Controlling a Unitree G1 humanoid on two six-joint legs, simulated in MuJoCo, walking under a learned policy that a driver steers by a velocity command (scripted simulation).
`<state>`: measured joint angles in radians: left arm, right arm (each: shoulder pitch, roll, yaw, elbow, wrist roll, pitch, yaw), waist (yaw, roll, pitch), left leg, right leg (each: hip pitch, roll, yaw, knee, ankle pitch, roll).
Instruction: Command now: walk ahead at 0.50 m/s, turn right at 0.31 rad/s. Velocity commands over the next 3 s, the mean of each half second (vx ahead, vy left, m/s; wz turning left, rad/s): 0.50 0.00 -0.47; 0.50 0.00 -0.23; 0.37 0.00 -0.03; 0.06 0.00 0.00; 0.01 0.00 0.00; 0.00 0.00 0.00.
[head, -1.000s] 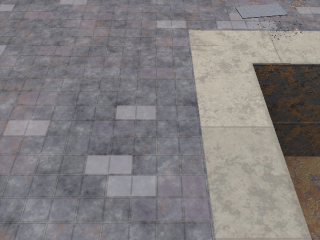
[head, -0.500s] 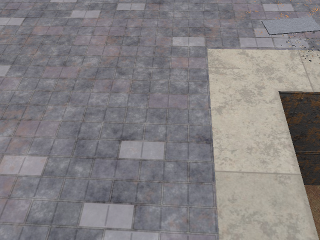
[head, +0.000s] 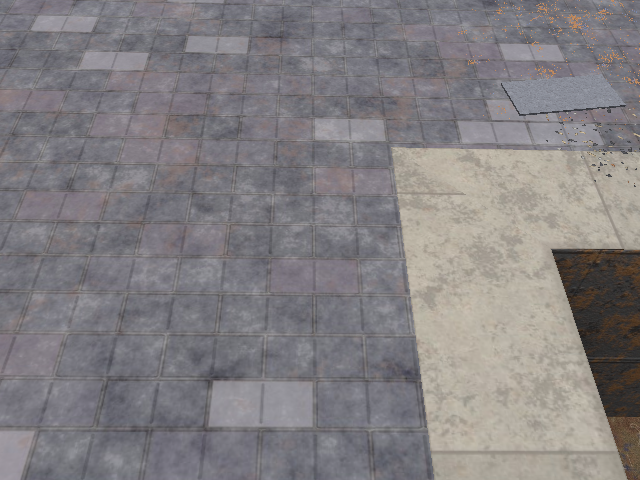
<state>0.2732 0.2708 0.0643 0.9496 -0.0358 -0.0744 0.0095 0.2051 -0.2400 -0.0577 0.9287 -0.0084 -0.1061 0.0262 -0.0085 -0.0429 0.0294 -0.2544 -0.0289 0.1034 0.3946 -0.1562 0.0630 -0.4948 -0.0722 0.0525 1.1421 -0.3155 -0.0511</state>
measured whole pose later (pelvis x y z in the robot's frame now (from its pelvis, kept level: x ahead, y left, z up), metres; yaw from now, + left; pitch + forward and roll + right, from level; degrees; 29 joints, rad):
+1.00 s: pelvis +0.57 -0.09 -0.02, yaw -22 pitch +1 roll +0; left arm 0.35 0.26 0.08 0.87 -0.03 -0.05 0.01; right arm 0.10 -0.25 -0.06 0.85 0.01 -0.12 0.04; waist 0.02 -0.02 0.03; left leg -0.44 -0.01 0.05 0.57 -0.16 0.05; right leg -0.18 0.06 0.11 0.98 -0.51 -0.06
